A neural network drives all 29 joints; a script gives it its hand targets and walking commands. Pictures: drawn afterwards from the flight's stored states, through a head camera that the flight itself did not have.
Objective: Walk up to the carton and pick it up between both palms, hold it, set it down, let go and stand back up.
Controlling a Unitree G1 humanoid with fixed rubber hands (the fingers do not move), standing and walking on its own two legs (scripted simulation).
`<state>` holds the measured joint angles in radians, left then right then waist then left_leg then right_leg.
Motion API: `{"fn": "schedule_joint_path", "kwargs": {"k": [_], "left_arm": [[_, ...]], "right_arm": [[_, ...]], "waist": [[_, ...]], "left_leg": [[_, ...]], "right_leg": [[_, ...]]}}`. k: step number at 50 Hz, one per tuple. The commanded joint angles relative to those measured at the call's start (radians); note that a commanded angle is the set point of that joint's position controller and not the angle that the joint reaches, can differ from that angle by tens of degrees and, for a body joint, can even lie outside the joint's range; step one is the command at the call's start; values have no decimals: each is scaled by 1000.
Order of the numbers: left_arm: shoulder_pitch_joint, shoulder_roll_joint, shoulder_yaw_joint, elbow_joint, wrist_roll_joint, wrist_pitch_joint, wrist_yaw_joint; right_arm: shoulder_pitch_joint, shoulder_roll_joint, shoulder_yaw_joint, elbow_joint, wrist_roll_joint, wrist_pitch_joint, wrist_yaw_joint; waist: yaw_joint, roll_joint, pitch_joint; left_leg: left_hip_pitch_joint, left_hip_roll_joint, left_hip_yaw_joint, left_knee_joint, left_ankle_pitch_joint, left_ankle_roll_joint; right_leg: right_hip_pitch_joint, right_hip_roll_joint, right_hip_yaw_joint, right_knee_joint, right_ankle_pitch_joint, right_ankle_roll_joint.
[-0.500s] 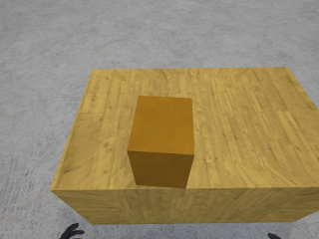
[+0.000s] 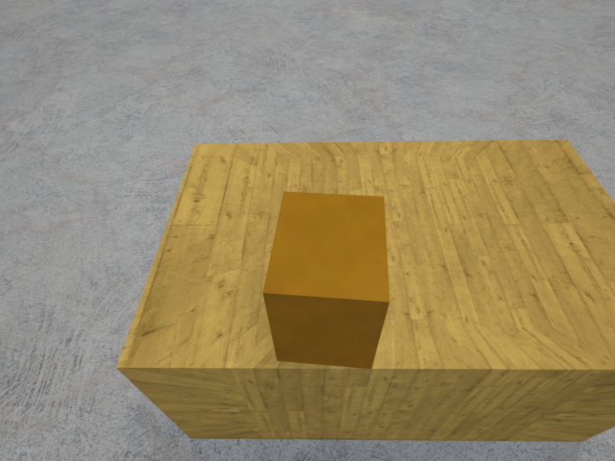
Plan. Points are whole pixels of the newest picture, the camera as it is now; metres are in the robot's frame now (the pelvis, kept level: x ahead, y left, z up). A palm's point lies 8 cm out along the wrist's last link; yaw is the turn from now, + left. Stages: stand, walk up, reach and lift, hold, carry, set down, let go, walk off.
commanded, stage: walk up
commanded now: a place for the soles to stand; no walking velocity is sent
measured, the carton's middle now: (328, 282) +0.43 +0.00 -0.10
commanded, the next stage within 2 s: reach and lift in 1.36 s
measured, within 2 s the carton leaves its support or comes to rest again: neither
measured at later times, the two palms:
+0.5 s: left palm out of the picture +0.11 +0.28 -0.12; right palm out of the picture +0.12 -0.29 -0.12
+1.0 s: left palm out of the picture +0.11 +0.29 -0.12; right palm out of the picture +0.10 -0.29 -0.12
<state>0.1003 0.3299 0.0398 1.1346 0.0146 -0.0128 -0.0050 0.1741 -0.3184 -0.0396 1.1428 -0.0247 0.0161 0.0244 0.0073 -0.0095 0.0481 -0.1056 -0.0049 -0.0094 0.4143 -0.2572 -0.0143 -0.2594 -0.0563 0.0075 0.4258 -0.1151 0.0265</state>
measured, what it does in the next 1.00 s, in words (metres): stands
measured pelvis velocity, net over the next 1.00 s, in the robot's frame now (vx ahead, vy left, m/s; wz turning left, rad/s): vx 0.03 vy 0.00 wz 0.04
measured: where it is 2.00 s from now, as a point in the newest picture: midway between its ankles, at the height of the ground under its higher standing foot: outside the picture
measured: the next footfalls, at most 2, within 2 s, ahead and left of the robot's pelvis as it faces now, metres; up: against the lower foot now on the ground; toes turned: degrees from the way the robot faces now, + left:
none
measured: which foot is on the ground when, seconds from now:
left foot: down 0.00-1.00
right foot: down 0.00-1.00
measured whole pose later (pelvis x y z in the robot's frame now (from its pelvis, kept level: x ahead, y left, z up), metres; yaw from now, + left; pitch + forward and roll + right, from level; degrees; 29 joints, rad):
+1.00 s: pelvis +0.03 +0.00 +0.00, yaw +2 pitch -3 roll +0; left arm 0.07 0.32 0.02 1.10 0.01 -0.02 0.01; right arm 0.14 -0.31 -0.04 1.08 -0.02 0.03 0.02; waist -0.01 -0.01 0.06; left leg -0.06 0.00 -0.05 0.40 -0.28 -0.02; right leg -0.21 -0.06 -0.03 0.42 -0.16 0.03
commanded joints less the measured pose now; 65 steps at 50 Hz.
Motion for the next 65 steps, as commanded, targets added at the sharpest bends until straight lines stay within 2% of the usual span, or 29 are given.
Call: {"fn": "schedule_joint_path", "kwargs": {"k": [1,3,8,9,13,14,19,20,21,23,26,29,32,34,37,41,43,44,45,46,47,49,50,51,52,55,59,60,65], "left_arm": [[-74,217,29,-84,-4,-30,13],[-87,209,22,-86,-2,-33,13],[-69,227,23,-79,-7,-33,16],[-80,233,26,-75,-11,-32,19],[-73,226,18,-77,-7,-37,22],[-89,236,22,-87,-2,-38,23],[-88,226,16,-90,-4,-33,27],[-93,236,20,-106,-8,-34,25],[-84,229,20,-101,-5,-35,27],[-94,234,17,-99,-3,-38,28],[-76,248,26,-97,-7,-34,28],[-92,222,18,-116,-5,-35,26],[-91,227,19,-103,-4,-35,27],[-116,221,15,-115,-1,-31,26],[-92,237,21,-115,-7,-26,32],[-94,229,24,-125,-1,-30,26],[-89,226,28,-119,2,-26,28],[-76,227,33,-123,-3,-28,28],[-105,213,23,-113,-2,-32,24],[-88,241,30,-97,-5,-31,25],[-80,234,32,-110,0,-35,27],[-99,229,33,-101,-5,-32,28],[-83,219,26,-107,-1,-33,25],[-96,234,36,-108,-1,-32,23],[-72,229,36,-113,1,-32,20],[-84,222,33,-118,-2,-29,23],[-94,245,45,-121,-2,-25,23],[-108,220,36,-117,-3,-30,20],[-79,223,40,-103,0,-24,21]], "right_arm": [[-63,-243,-38,-101,4,-34,-20],[-83,-256,-37,-108,3,-38,-18],[-68,-245,-40,-108,16,-35,-23],[-75,-243,-36,-105,16,-34,-21],[-78,-245,-40,-126,17,-29,-21],[-48,-251,-45,-119,14,-25,-23],[-91,-235,-43,-134,19,-21,-25],[-83,-235,-39,-130,24,-18,-23],[-85,-240,-45,-130,13,-20,-26],[-96,-242,-45,-131,9,-18,-23],[-83,-217,-39,-133,18,-11,-23],[-70,-243,-48,-118,14,-11,-26],[-107,-251,-43,-135,13,-15,-23],[-76,-225,-41,-129,9,-16,-23],[-99,-252,-48,-135,3,-10,-22],[-68,-228,-41,-136,-3,-13,-22],[-72,-233,-43,-125,3,-13,-20],[-45,-212,-39,-124,6,-11,-22],[-82,-217,-34,-128,6,-14,-24],[-83,-232,-43,-137,10,-17,-18],[-78,-233,-38,-137,7,-16,-17],[-105,-239,-42,-142,10,-16,-18],[-77,-239,-35,-125,12,-14,-20],[-68,-234,-30,-125,11,-16,-16],[-75,-221,-39,-139,5,-17,-17],[-51,-214,-35,-117,5,-13,-18],[-68,-224,-37,-132,11,-22,-16],[-40,-232,-33,-123,12,-22,-19],[-57,-242,-41,-141,6,-20,-19]], "waist": [[5,-15,-26],[14,40,-16],[9,7,-53],[9,47,-42],[-12,-25,-114],[-15,6,-133],[-4,-6,-142],[-2,-46,-181],[-3,12,-138],[-16,44,-135],[-10,-30,-121],[-5,-61,-124],[-2,-7,-126],[-14,-66,-97],[-5,16,-131],[-5,-18,-83],[-4,14,-89],[0,-32,-71],[-18,34,-57],[-10,18,-85],[-6,59,-97],[-9,-2,-51],[-11,36,-81],[-6,9,-55],[7,35,-59],[-2,15,-33],[-3,-37,-52],[-15,20,-59],[2,9,-57]], "left_leg": [[-157,118,-120,-140,-76,61],[-134,114,-111,-123,-10,55],[-98,126,-100,-131,76,47],[-122,120,-114,-112,86,52],[-29,114,-85,-101,178,50],[-8,108,-78,-84,244,42],[2,115,-73,-66,287,36],[-7,109,-89,-52,232,38],[-9,107,-74,-57,235,41],[2,103,-82,-61,267,44],[22,101,-73,-57,225,36],[-15,115,-90,-62,273,42],[-26,111,-82,-72,282,43],[-10,107,-87,-86,272,38],[-14,107,-91,-78,237,39],[-39,116,-99,-102,195,44],[-41,105,-95,-115,164,46],[-50,108,-95,-109,152,46],[-88,99,-108,-105,114,56],[-51,102,-110,-99,144,52],[-57,108,-99,-99,115,57],[-44,103,-106,-93,122,61],[-86,110,-121,-117,112,66],[-102,99,-122,-114,94,66],[-91,108,-116,-105,72,62],[-70,98,-121,-126,16,56],[-81,103,-129,-104,101,53],[-73,103,-126,-143,111,56],[-93,102,-138,-120,103,67]], "right_leg": [[87,-74,102,-87,-152,-57],[75,-76,92,-75,-57,-60],[123,-77,68,-51,60,-58],[122,-77,73,-46,64,-50],[152,-84,57,-33,187,-59],[147,-97,66,-30,198,-62],[173,-108,45,-16,267,-67],[191,-111,67,-31,222,-59],[175,-109,59,-33,228,-72],[163,-105,64,-40,243,-59],[118,-110,73,-66,162,-66],[168,-101,38,-45,228,-63],[188,-100,42,-24,234,-62],[158,-96,35,-36,239,-57],[161,-102,45,-33,184,-73],[144,-83,30,-49,107,-62],[147,-88,28,-55,76,-59],[155,-98,42,-65,80,-64],[150,-86,36,-82,50,-61],[152,-85,42,-57,79,-60],[155,-104,62,-75,66,-64],[104,-84,56,-66,77,-67],[176,-80,50,-68,69,-65],[157,-84,55,-79,5,-67],[148,-99,54,-96,-10,-64],[109,-99,83,-104,-89,-70],[133,-85,48,-75,17,-62],[142,-89,81,-75,20,-69],[157,-71,29,-48,7,-60]]}}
